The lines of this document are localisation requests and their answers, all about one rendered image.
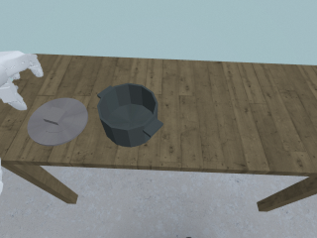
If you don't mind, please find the pot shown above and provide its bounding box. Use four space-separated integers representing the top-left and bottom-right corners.
97 82 163 148

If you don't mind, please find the robot left hand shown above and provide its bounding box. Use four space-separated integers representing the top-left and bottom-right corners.
0 51 44 111

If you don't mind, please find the lid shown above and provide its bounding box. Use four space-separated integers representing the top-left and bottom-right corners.
27 97 88 147

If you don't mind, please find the knob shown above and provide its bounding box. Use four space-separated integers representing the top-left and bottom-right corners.
43 107 67 126

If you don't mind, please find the table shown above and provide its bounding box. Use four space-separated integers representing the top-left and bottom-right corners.
0 54 317 212

